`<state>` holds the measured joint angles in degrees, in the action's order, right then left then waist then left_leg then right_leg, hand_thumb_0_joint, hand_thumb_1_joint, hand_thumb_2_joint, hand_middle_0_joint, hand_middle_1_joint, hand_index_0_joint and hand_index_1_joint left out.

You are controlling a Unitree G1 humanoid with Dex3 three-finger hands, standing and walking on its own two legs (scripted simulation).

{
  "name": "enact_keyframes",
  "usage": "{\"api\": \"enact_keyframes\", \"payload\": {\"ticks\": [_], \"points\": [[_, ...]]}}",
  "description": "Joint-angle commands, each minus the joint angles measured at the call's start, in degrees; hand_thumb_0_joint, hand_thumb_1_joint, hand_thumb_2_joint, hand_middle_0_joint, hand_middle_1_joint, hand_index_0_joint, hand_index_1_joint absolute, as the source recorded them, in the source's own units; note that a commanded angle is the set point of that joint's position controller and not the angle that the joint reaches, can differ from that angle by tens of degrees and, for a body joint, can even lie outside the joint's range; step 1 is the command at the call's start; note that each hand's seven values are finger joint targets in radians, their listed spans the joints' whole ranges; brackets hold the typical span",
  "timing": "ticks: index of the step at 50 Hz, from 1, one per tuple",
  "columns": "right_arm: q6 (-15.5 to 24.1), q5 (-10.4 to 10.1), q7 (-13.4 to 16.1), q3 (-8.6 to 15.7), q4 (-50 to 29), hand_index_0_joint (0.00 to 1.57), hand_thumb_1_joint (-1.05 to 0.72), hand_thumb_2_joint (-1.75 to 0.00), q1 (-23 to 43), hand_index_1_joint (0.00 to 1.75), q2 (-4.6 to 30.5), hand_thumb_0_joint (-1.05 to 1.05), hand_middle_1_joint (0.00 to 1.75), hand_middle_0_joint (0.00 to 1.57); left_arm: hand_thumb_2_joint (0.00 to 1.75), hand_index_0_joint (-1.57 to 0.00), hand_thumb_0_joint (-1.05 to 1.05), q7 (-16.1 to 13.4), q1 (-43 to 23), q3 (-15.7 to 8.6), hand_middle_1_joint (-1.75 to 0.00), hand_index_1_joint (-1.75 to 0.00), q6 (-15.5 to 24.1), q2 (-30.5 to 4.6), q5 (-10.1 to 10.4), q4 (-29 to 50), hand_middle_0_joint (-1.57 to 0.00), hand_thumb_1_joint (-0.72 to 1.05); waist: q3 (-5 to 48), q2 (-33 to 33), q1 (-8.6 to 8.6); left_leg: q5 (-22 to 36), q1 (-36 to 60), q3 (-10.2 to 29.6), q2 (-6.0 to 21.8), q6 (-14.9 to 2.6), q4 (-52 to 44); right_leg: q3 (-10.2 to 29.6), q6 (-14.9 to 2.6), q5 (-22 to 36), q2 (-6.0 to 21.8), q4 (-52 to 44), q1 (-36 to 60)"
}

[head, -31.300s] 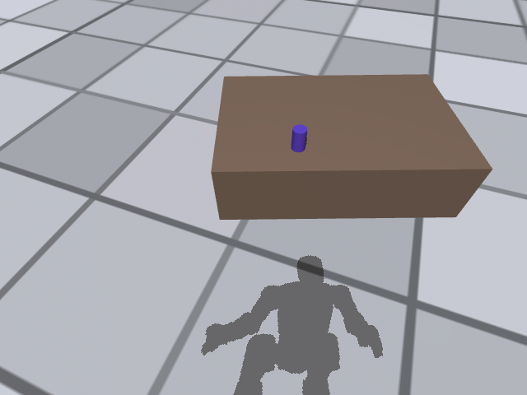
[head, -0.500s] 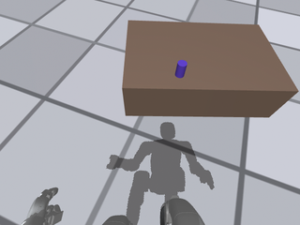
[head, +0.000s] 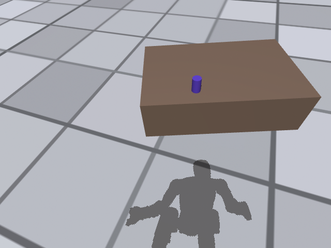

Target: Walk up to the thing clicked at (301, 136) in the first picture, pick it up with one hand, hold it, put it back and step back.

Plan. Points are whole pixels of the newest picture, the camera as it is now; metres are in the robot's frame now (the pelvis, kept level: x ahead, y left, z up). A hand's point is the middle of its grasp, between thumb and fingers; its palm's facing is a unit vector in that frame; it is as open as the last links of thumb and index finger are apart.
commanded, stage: step back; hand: right
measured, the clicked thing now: (196, 84) +1.13 -0.15 -0.38
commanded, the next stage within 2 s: stand in 0.90 s
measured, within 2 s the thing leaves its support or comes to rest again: neither
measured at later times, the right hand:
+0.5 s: hand out of the picture +0.07 -0.28 -0.14, palm faces -0.08 +0.92 -0.39, open 7.4 cm
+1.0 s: hand (263, 246) +0.16 -0.23 -0.14, palm faces -0.04 +0.95 -0.32, open 7.4 cm
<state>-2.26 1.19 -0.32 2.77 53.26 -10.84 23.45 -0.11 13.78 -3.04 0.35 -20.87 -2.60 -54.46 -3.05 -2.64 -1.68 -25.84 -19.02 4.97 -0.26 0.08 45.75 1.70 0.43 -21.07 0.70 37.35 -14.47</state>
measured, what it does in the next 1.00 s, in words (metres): steps on the spot: left foot, then left foot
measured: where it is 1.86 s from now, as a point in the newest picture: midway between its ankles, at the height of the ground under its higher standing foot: outside the picture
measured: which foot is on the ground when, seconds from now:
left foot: up 0.00-0.02, down 0.04-0.30, up 0.32-0.58, down 0.60-1.00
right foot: down 0.00-1.00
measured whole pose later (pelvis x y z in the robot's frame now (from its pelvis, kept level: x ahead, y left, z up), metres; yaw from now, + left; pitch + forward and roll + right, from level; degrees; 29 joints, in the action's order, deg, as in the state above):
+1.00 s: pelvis +0.04 +0.02 +0.01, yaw +1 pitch -2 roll +0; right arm 0.3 0.4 -0.5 1.0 59.1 -3.7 19.8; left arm 0.2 9.8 -0.9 0.8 -21.0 -0.8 -61.8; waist -4.2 -1.1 -0.7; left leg -11.6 -17.1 -1.5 2.8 1.1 30.9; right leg -0.3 1.5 -19.1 1.6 30.7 -9.7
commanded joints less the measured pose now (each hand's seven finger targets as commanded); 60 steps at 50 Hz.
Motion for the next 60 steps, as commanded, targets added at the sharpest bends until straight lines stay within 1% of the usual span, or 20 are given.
{"api": "enact_keyframes", "payload": {"ticks": [1, 2, 4, 5, 6, 13, 14, 15, 17, 21, 27, 30, 33, 34, 43, 45, 46, 49, 52, 60], "points": [[3.73, 0.49, -0.08, 2.78, -2.54, 0.20, -0.90, -0.90, 0.51, 0.30, 7.93, 0.00, 0.30, 0.20, 0.90, -0.20, 0.00, -0.14, -6.70, -4.05, -0.30, -0.30, 1.09, -16.20, 0.09, 5.17, -0.20, 0.90, -0.10, 13.60, 1.07, 2.95, 4.58, -6.30, -1.75, 0.39, -20.58, 10.29, -8.27, -3.11, 9.79, -11.91, -0.42], [4.31, 0.62, 0.23, 3.38, -1.57, 0.20, -0.90, -0.90, -1.00, 0.30, 8.41, 0.00, 0.30, 0.20, 0.90, -0.20, 0.00, 0.02, -6.20, -3.28, -0.30, -0.30, 0.80, -14.47, 0.25, 5.45, -0.20, 0.90, 1.87, 12.11, 1.61, 6.49, 9.79, -4.55, -1.45, -0.40, -25.30, 8.45, -6.94, 2.81, 8.72, -7.63, -0.70], [5.31, 1.12, 0.72, 4.60, -1.16, 0.20, -0.90, -0.90, -1.82, 0.30, 13.78, 0.00, 0.30, 0.20, 0.90, -0.20, 0.00, 0.18, -4.72, -1.24, -0.30, -0.30, 0.79, -8.39, 1.62, 5.41, -0.20, 0.90, 5.36, -4.39, 1.65, 3.46, 20.81, 22.38, 14.23, -7.66, -29.74, -1.20, -1.58, -2.78, -0.76, 7.86, -16.09], [4.99, 0.69, 0.36, 5.35, -1.38, 0.20, -0.90, -0.90, -1.66, 0.30, 18.12, 0.00, 0.30, 0.20, 0.90, -0.20, 0.00, -0.46, -7.94, -2.88, -0.30, -0.30, 0.92, -13.44, 1.45, 4.62, -0.20, 0.90, 2.75, -4.44, 3.04, -6.39, 10.12, 28.13, 19.99, -14.08, -31.65, -0.59, -1.58, -12.62, 0.68, 11.81, -12.72], [4.79, 0.80, 0.23, 5.59, -1.55, 0.20, -0.90, -0.90, 0.00, 0.30, 17.83, 0.00, 0.30, 0.20, 0.90, -0.20, 0.00, -0.19, -8.56, -3.37, -0.30, -0.30, 1.07, -15.57, 1.15, 4.43, -0.20, 0.90, -0.82, -2.81, 2.48, -11.51, 4.37, 26.98, 19.98, -15.22, -32.74, 1.08, -1.95, -11.75, 2.07, 12.92, -10.49], [3.82, 0.28, -0.23, 3.15, -2.06, 0.20, -0.90, -0.90, 2.17, 0.30, 10.22, 0.00, 0.30, 0.20, 0.90, -0.20, 0.00, 0.23, -1.17, -3.59, -0.30, -0.30, 2.68, -11.47, 0.85, 1.04, -0.20, 0.90, 2.48, -4.62, -1.59, 7.72, -1.57, 4.84, 7.12, -5.41, -17.90, -4.54, -2.89, 3.89, -1.73, -13.11, 10.12], [3.66, -0.13, -0.03, 2.30, -2.79, 0.20, -0.90, -0.90, 2.43, 0.30, 7.58, 0.00, 0.30, 0.20, 0.90, -0.20, 0.00, -0.22, 1.76, -4.28, -0.30, -0.30, 2.85, -12.85, 0.61, 0.19, -0.20, 0.90, 4.35, -0.46, -3.08, 8.66, -6.46, 2.75, 4.79, -3.64, -10.59, 2.01, -3.83, 2.80, 1.71, -14.98, 16.45], [3.74, -0.35, 0.26, 1.41, -4.40, 0.20, -0.90, -0.90, 2.94, 0.30, 4.73, 0.00, 0.30, 0.20, 0.90, -0.20, 0.00, -0.67, 4.90, -5.56, -0.30, -0.30, 3.09, -17.44, -0.19, -0.31, -0.20, 0.90, 4.20, 11.37, -4.45, -0.50, -17.03, -0.08, -3.85, -1.47, 2.63, 20.05, -7.03, -4.33, 12.47, -21.34, 20.78], [3.25, 0.80, 1.18, 3.00, -3.02, 0.20, -0.90, -0.90, 0.91, 0.30, 9.87, 0.00, 0.30, 0.20, 0.90, -0.20, 0.00, -0.50, -2.92, -6.19, -0.30, -0.30, 2.93, -21.06, -0.03, 2.80, -0.20, 0.90, -2.42, 7.64, -2.49, -6.42, -15.73, 2.29, 0.79, -0.89, 11.06, 30.73, -14.90, -20.67, 25.04, -27.25, 4.92], [3.70, 0.48, 0.17, 3.08, -0.12, 0.20, -0.90, -0.90, -3.13, 0.30, 9.39, 0.00, 0.30, 0.20, 0.90, -0.20, 0.00, -0.38, -5.70, -4.58, -0.30, -0.30, 3.84, -16.22, 0.69, 3.30, -0.20, 0.90, -4.27, 7.28, 0.19, 2.64, -11.42, 2.90, 2.33, -0.44, 8.22, 13.33, -10.81, -3.49, 15.26, -23.06, 2.98], [4.02, 0.39, -0.09, 2.22, 0.04, 0.20, -0.90, -0.90, -2.07, 0.30, 6.73, 0.00, 0.30, 0.20, 0.90, -0.20, 0.00, -0.38, -7.23, -3.17, -0.30, -0.30, 3.10, -15.12, 1.60, 3.58, -0.20, 0.90, 1.13, 12.17, 0.79, 9.52, 2.58, -6.41, 2.31, 0.21, -10.87, 1.87, -8.77, 29.61, 13.06, -11.72, 1.80], [4.09, 0.50, 0.81, 2.79, 1.67, 0.20, -0.90, -0.90, -3.01, 0.30, 7.51, 0.00, 0.30, 0.20, 0.90, -0.20, 0.00, -0.43, -6.95, -2.10, -0.30, -0.30, 1.58, -13.99, 2.01, 3.58, -0.20, 0.90, 2.74, 6.99, 2.23, 22.07, 10.32, -7.50, 0.58, -1.27, -18.52, -0.89, -5.48, 25.23, 8.95, -2.64, -1.25], [4.43, 0.63, 1.52, 3.68, 0.26, 0.20, -0.90, -0.90, 0.16, 0.30, 15.62, 0.00, 0.30, 0.20, 0.90, -0.20, 0.00, -0.86, -4.79, -1.66, -0.30, -0.30, -0.32, -11.76, 3.38, 2.54, -0.20, 0.90, 7.18, -8.04, 1.80, 17.41, 5.13, 18.11, 19.89, -12.96, -26.74, -2.16, -1.83, -10.38, 0.05, 9.63, -2.35], [4.30, 0.93, 1.46, 4.18, 0.35, 0.20, -0.90, -0.90, 1.97, 0.30, 15.85, 0.00, 0.30, 0.20, 0.90, -0.20, 0.00, -0.78, -4.77, -1.67, -0.30, -0.30, -0.70, -13.06, 2.81, 1.56, -0.20, 0.90, 5.11, -7.83, 1.74, 10.98, 2.63, 19.36, 20.36, -14.02, -28.58, -0.55, -1.86, -13.64, 1.42, 12.35, -1.27], [3.49, 0.04, 1.43, 2.17, 0.40, 0.20, -0.90, -0.90, 9.21, 0.30, 10.81, 0.00, 0.30, 0.20, 0.90, -0.20, 0.00, -1.10, -0.39, -2.28, -0.30, -0.30, 0.92, -11.33, 1.25, -3.07, -0.20, 0.90, 7.66, -4.64, -0.74, 24.79, 3.89, 3.53, 12.44, -5.98, -17.14, -1.59, -1.43, 8.43, 1.27, -12.89, 6.22], [3.55, -1.56, 0.82, 0.96, 0.74, 0.20, -0.90, -0.90, 6.56, 0.30, 6.13, 0.00, 0.30, 0.20, 0.90, -0.20, 0.00, -1.01, -1.74, -0.79, -0.30, -0.30, 2.22, -13.22, 1.13, -3.26, -0.20, 0.90, 8.28, 6.12, 1.63, 17.07, 1.41, -1.88, 5.14, -1.46, -10.77, 13.97, -3.85, 13.86, 12.57, -19.93, 7.58], [3.13, -1.64, 0.74, 0.90, 1.58, 0.20, -0.90, -0.90, 6.70, 0.30, 6.11, 0.00, 0.30, 0.20, 0.90, -0.20, 0.00, -0.60, -7.26, -1.11, -0.30, -0.30, 2.42, -16.54, 1.30, -3.04, -0.20, 0.90, 5.08, 8.08, 3.76, 5.74, 5.76, -2.90, 3.29, -1.11, -14.76, 14.34, -6.71, 10.12, 15.08, -20.01, -1.49], [4.25, -0.74, -0.22, 1.16, 3.83, 0.20, -0.90, -0.90, 9.45, 0.30, 9.00, 0.00, 0.30, 0.20, 0.90, -0.20, 0.00, 0.01, -10.08, 0.28, -0.30, -0.30, 2.32, -11.49, 2.08, -2.82, -0.20, 0.90, 5.71, 3.85, 2.72, 22.63, 14.14, -0.37, 7.40, -2.06, -19.65, 4.38, -1.93, 11.92, 6.81, -17.45, -0.71], [4.32, -0.36, -0.23, 0.73, 4.98, 0.20, -0.90, -0.90, 8.63, 0.30, 8.41, 0.00, 0.30, 0.20, 0.90, -0.20, 0.00, -0.24, -8.38, 0.32, -0.30, -0.30, 2.67, -12.30, 2.51, -4.12, -0.20, 0.90, 6.29, 5.94, 2.32, 30.81, 14.64, -1.29, 7.90, -2.26, -20.43, 3.52, -1.10, 23.16, 6.71, -16.26, 3.43], [4.05, -0.68, -0.10, 0.32, 7.42, 0.20, -0.90, -0.90, 9.58, 0.30, 8.14, 0.00, 0.30, 0.20, 0.90, -0.20, 0.00, -0.20, -9.23, 0.53, -0.30, -0.30, 1.92, -11.87, 2.27, -5.91, -0.20, 0.90, 1.98, 3.44, 1.95, 20.63, 12.35, -1.35, 7.49, -0.64, -26.63, 3.70, -1.33, 9.95, 6.90, -21.59, 3.80]]}}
